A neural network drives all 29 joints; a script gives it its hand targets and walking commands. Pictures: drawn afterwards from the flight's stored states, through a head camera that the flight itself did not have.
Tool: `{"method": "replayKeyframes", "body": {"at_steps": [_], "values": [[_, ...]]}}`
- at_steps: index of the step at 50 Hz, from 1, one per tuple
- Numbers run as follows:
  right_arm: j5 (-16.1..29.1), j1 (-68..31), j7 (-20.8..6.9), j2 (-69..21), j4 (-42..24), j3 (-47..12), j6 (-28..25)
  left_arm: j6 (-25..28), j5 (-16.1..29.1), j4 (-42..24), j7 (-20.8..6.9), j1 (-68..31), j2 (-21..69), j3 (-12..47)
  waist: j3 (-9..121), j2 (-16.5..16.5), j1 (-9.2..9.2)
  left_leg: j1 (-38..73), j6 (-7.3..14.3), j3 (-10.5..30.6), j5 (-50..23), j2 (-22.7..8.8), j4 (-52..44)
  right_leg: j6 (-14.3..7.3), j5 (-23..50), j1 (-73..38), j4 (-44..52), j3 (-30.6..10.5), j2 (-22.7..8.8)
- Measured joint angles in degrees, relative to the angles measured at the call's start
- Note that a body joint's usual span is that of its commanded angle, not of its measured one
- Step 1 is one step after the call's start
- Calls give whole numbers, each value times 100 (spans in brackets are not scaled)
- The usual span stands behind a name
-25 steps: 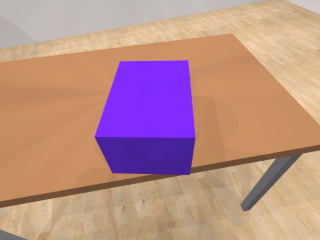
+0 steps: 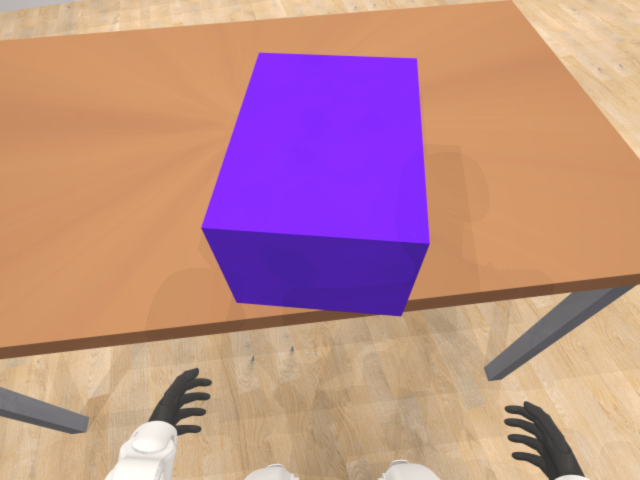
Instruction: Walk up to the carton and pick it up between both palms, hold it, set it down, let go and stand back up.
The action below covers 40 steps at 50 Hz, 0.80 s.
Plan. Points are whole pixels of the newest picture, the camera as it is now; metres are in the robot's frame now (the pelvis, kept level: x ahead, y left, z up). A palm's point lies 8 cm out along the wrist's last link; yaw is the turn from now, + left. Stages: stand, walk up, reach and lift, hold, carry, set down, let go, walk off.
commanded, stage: reach and lift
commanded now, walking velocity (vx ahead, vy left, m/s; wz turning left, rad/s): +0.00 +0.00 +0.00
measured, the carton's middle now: (327, 179) +0.48 +0.01 +0.07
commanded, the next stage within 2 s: none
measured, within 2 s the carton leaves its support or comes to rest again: neither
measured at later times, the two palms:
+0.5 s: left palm out of the picture +0.14 +0.24 -0.01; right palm out of the picture +0.10 -0.22 -0.03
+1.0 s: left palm (115, 434) +0.18 +0.22 +0.05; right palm (541, 424) +0.18 -0.19 +0.04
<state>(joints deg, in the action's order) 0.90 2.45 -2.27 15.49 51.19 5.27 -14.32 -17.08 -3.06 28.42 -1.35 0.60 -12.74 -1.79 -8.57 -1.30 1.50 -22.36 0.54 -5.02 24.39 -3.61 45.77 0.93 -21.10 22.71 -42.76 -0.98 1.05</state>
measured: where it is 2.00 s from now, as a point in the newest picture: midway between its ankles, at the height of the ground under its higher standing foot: outside the picture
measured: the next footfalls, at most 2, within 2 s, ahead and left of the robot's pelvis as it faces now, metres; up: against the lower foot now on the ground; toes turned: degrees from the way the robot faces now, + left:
none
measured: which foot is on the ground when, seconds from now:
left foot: down 0.00-1.00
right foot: down 0.00-1.00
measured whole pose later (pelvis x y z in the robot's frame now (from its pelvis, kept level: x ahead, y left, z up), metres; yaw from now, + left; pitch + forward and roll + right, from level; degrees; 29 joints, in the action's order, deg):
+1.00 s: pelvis -0.02 -0.04 +0.03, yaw +2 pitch -8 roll +1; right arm 7.0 18.4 10.5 0.7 2.5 -3.7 9.1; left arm -9.8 11.7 10.4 -5.0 8.0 -20.6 -1.9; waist -5.0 2.9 -3.6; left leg -2.8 -1.9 -2.7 10.8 -2.8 21.7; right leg -2.1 -11.6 4.2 -23.7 0.4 1.9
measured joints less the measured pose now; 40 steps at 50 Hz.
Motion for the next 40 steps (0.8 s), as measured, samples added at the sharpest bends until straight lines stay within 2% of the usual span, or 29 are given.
{"method": "replayKeyframes", "body": {"at_steps": [5,12,18,22,28,36,40], "values": [[315,259,143,-136,-157,-249,-185,104,-201,-630,37,539,195,-50,241,231,-5,607,-24,66,-344,30,-752,-38,349,-672,812,80,-3],[172,849,245,-466,-676,-226,214,113,8,-475,163,1016,22,59,455,471,-44,1564,-35,50,-748,151,-1625,-55,633,-1559,1500,81,-92],[17,1315,287,-834,-1728,-149,843,141,304,-712,161,1186,-157,80,223,327,-119,2035,5,-90,-1039,193,-2098,-37,910,-1929,1858,-50,-113],[-66,1625,298,-993,-2401,-154,1127,383,499,-912,134,1320,-225,66,162,156,-135,2141,41,-176,-1211,224,-2332,-18,1070,-1973,2016,-133,-131],[-107,1903,351,-945,-3210,-136,1431,772,833,-861,46,1414,-282,98,235,-38,-177,2058,83,-249,-1354,241,-2462,-3,1192,-1825,2058,-204,-137],[118,1625,556,-717,-3751,-133,1592,1375,1125,-628,-46,1097,-372,256,426,-23,-243,1712,71,-75,-1306,174,-2186,-103,1085,-1544,1774,-153,-17],[264,1424,741,-833,-3972,-294,1726,1474,1324,-723,-131,876,-494,310,459,88,-310,1703,26,26,-1273,121,-2131,-193,1012,-1550,1688,-50,34]]}}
